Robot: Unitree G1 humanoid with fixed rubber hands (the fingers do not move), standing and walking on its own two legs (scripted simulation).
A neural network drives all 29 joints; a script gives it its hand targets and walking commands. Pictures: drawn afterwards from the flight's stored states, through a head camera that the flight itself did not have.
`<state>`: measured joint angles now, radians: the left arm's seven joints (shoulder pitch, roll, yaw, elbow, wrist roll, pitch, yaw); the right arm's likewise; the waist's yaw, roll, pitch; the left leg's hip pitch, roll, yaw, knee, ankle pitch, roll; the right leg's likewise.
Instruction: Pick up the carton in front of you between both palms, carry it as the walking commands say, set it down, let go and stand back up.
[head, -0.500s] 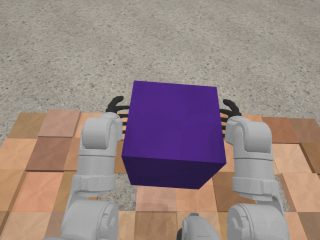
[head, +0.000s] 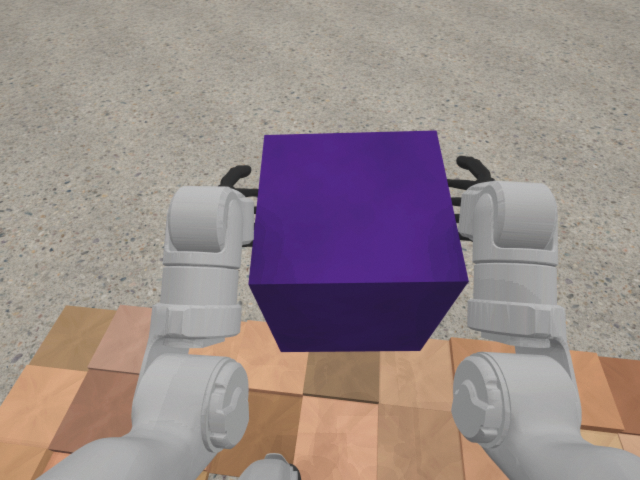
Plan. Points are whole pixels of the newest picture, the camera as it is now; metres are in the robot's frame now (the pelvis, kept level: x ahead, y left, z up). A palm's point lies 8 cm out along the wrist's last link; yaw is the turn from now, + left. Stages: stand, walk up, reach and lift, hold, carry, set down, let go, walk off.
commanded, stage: carry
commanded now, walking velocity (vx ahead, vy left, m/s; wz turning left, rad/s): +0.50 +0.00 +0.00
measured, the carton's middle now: (350, 253) +0.39 +0.01 +0.06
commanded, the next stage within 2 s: none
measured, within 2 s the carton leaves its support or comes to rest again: neither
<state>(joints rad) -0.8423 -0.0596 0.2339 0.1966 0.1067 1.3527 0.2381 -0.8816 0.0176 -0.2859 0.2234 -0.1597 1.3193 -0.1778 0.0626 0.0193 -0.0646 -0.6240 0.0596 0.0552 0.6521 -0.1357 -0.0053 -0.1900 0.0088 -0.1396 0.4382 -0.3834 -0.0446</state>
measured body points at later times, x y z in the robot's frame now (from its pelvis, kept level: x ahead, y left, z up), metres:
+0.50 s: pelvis +0.31 +0.00 -0.01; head +0.36 +0.00 +0.44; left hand +0.70 +0.14 +0.11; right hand +0.69 -0.16 +0.11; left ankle +0.20 +0.10 -0.72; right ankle +0.43 -0.09 -0.74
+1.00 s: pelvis +0.63 +0.01 +0.00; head +0.66 +0.02 +0.45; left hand +1.01 +0.14 +0.10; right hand +1.00 -0.15 +0.11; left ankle +0.63 +0.09 -0.73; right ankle +0.58 -0.12 -0.67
